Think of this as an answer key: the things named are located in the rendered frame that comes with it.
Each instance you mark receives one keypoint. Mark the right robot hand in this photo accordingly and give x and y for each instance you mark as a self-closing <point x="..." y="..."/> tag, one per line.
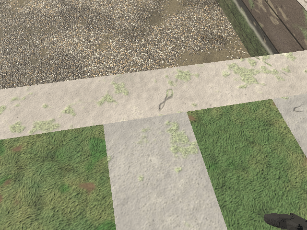
<point x="285" y="221"/>

